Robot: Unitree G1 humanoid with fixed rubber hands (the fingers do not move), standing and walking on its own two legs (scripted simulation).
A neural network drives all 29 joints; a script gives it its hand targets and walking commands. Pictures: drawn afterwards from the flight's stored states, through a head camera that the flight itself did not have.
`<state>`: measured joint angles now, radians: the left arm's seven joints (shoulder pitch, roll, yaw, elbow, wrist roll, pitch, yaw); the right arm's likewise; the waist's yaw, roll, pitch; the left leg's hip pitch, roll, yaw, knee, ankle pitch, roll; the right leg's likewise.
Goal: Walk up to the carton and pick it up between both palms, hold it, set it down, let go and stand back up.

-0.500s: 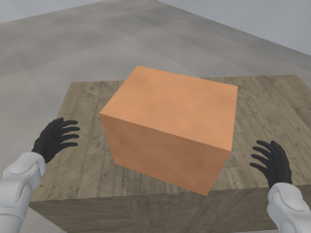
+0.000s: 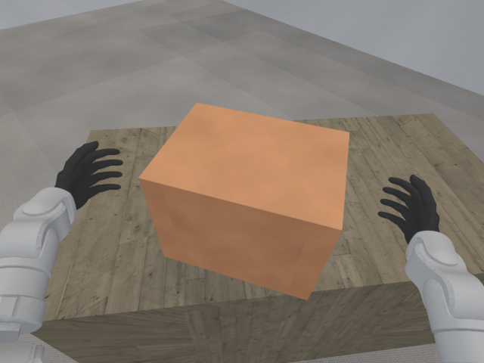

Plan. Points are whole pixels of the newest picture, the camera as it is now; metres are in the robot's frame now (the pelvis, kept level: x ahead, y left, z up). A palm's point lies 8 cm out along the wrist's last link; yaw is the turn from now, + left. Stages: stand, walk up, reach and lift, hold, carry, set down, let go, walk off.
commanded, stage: reach and lift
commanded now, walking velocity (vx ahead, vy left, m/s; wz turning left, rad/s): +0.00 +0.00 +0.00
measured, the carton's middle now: (250, 198) +0.44 -0.05 +0.01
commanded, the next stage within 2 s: none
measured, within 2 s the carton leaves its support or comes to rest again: neither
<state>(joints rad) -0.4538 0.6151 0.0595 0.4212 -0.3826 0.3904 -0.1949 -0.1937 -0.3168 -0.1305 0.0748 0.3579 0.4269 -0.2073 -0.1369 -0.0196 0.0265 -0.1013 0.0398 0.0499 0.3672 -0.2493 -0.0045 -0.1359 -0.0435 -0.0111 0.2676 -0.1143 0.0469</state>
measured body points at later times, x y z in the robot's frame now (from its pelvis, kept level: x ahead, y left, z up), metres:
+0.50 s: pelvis -0.01 -0.01 +0.00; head +0.01 +0.02 +0.45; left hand +0.47 +0.22 +0.16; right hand +0.34 -0.31 +0.14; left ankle -0.03 +0.11 -0.75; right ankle +0.02 -0.16 -0.75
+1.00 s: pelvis -0.01 -0.01 +0.00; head +0.01 +0.02 +0.45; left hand +0.49 +0.20 +0.18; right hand +0.37 -0.31 +0.16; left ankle -0.03 +0.11 -0.75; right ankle +0.02 -0.16 -0.75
